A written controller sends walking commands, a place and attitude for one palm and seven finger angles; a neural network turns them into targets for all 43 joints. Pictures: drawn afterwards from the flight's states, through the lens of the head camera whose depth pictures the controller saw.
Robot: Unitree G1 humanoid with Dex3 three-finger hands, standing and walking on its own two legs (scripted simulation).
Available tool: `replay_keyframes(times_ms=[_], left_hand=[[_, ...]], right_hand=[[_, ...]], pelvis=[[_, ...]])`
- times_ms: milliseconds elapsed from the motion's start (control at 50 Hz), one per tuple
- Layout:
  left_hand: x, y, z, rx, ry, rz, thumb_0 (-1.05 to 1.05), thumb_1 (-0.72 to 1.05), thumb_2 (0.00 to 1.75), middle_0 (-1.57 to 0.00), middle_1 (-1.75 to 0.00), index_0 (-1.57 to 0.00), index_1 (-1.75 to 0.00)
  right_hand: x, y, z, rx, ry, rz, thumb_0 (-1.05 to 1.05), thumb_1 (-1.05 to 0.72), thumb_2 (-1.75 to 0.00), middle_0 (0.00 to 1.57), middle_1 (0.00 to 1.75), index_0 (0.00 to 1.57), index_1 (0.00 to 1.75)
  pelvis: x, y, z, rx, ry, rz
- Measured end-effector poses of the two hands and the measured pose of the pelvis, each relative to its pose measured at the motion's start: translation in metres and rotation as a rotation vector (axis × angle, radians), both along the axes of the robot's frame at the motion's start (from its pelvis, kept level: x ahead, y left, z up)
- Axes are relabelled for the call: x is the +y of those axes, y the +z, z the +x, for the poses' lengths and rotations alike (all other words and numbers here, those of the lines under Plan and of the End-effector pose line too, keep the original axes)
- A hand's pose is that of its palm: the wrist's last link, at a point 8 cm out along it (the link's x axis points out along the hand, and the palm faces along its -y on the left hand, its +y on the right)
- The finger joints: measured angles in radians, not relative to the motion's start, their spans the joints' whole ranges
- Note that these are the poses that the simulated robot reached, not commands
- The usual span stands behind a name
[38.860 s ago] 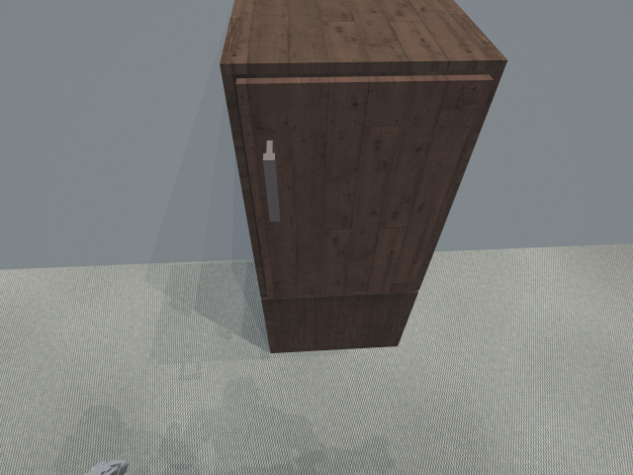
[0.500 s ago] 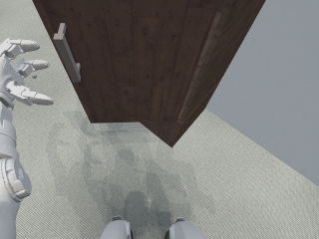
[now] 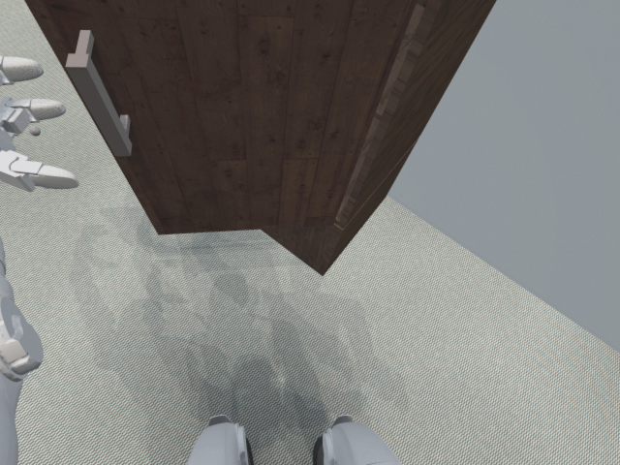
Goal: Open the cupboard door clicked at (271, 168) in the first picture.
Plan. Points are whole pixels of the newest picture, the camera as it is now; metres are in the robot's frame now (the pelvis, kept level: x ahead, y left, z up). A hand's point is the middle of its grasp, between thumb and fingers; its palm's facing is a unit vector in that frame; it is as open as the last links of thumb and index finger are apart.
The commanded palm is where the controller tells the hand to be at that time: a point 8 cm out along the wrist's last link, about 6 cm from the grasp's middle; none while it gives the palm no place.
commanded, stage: move the hooked fingers beside the handle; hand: left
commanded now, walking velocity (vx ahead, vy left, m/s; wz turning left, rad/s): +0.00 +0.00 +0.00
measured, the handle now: (105, 99) +0.54 +0.21 +0.09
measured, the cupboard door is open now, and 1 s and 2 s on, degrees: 44 44 44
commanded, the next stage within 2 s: slide the fingers in behind the handle in 0.48 s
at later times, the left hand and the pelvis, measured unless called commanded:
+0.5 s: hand (38, 133) +0.49 +0.26 +0.09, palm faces +0.03 -1.00 -0.01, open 13.9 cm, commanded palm +0.47 +0.31 +0.09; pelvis -0.01 +0.00 +0.00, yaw +1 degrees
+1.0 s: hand (72, 130) +0.49 +0.23 +0.09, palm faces +0.02 -1.00 +0.00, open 14.0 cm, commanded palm +0.47 +0.28 +0.09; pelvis -0.01 +0.00 +0.00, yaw +1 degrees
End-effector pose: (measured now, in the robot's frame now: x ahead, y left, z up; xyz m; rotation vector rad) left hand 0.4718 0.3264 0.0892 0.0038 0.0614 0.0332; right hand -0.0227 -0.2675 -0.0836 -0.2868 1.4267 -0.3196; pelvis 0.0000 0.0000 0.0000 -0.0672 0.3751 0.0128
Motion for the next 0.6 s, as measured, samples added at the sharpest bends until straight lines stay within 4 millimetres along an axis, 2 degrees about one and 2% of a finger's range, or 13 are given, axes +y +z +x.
replay_keyframes(times_ms=[140, 340, 460, 600], left_hand=[[-0.002, 0.007, -0.002, -0.042, -0.019, 0.003, -0.01, -0.50, 0.30, -0.30, -1.20, -0.30, -1.20], [-0.010, 0.003, -0.007, -0.018, -0.007, 0.001, -0.01, -0.50, 0.30, -0.30, -1.20, -0.30, -1.20], [-0.009, 0.006, -0.009, -0.026, -0.002, 0.001, -0.01, -0.50, 0.30, -0.30, -1.20, -0.30, -1.20], [-0.008, 0.005, -0.009, -0.012, -0.005, 0.001, -0.01, -0.50, 0.30, -0.30, -1.20, -0.30, -1.20]], right_hand=[[-0.002, -0.001, 0.015, -0.018, 0.021, -0.006, 0.00, -0.90, -0.90, 0.20, 0.30, 0.20, 0.30], [0.000, -0.004, 0.037, -0.094, 0.050, 0.005, 0.00, -0.90, -0.90, 0.20, 0.30, 0.20, 0.30], [0.001, -0.007, 0.033, -0.096, 0.047, 0.010, 0.00, -0.90, -0.90, 0.20, 0.30, 0.20, 0.30], [-0.001, -0.008, 0.019, -0.061, 0.040, 0.006, 0.00, -0.90, -0.90, 0.20, 0.30, 0.20, 0.30]], pelvis=[[0.001, 0.001, 0.002, -0.005, 0.010, -0.004], [0.002, 0.000, -0.001, -0.019, 0.014, -0.001], [0.000, -0.001, -0.004, -0.023, 0.014, -0.001], [-0.001, -0.003, -0.008, -0.019, 0.017, -0.002]])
